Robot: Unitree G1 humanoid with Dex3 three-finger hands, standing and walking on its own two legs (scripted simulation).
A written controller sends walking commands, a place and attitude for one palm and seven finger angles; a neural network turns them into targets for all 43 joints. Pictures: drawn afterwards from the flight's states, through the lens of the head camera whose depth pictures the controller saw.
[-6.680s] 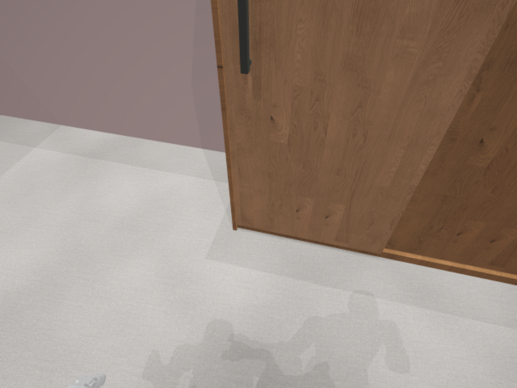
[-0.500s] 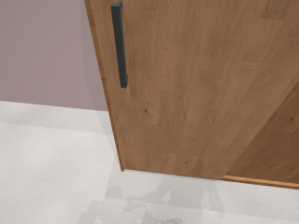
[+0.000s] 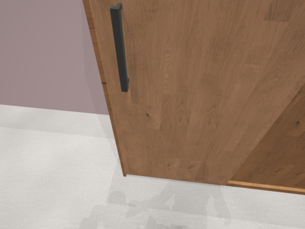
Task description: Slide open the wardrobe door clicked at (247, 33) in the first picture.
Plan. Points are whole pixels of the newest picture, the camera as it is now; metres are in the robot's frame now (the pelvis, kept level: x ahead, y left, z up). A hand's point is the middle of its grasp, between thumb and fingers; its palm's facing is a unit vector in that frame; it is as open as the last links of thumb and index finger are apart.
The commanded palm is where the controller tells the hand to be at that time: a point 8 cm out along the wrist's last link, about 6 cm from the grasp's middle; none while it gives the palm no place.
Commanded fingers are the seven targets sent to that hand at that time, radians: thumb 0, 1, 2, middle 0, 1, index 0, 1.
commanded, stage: look again from close up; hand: left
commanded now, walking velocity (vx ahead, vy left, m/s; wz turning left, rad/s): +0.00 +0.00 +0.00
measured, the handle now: (122, 52) +0.56 +0.13 +0.19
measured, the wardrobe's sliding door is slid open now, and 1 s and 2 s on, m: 0.00 0.00 0.00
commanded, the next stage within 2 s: shuffle to correct the standing spot in 0.70 s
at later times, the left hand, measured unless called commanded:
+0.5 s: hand out of the picture +0.06 +0.24 -0.16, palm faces -0.02 -0.95 -0.32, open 7.4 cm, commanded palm none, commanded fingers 0.00 0.90 0.90 -0.20 -0.30 -0.20 -0.30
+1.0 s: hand out of the picture +0.07 +0.22 -0.17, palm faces -0.02 -0.96 -0.28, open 7.4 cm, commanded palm none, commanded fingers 0.00 0.90 0.90 -0.20 -0.30 -0.20 -0.30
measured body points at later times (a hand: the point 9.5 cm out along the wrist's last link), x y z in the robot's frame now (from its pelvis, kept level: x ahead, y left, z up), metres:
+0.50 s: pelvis +0.00 +0.00 +0.00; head +0.01 +0.00 +0.45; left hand +0.06 +0.28 -0.14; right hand +0.06 -0.29 -0.14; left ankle -0.03 +0.11 -0.75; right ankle +0.04 -0.13 -0.75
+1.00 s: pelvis +0.02 +0.00 +0.00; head +0.02 +0.01 +0.45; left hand +0.07 +0.27 -0.15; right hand +0.06 -0.27 -0.15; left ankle -0.03 +0.11 -0.75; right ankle +0.04 -0.13 -0.75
